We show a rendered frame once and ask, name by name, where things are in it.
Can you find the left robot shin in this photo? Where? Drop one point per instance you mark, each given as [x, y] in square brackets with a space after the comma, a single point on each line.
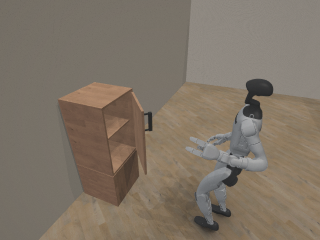
[205, 207]

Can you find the left robot forearm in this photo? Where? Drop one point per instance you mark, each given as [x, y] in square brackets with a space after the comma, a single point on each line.
[247, 163]

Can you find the handle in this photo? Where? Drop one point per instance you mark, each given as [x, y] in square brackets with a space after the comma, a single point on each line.
[150, 125]

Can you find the robot left upper arm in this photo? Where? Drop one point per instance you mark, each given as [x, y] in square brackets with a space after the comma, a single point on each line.
[250, 132]

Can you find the right robot forearm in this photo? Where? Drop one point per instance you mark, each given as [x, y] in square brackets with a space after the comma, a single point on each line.
[227, 136]

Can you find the cupboard door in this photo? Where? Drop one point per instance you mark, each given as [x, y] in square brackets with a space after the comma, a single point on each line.
[139, 131]

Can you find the left robot foot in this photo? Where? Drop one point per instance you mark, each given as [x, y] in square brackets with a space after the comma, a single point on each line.
[203, 222]

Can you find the right robot hand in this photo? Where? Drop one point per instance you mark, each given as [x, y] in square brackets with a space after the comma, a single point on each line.
[220, 140]

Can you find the left robot hand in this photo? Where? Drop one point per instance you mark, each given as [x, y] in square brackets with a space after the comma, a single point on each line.
[210, 152]

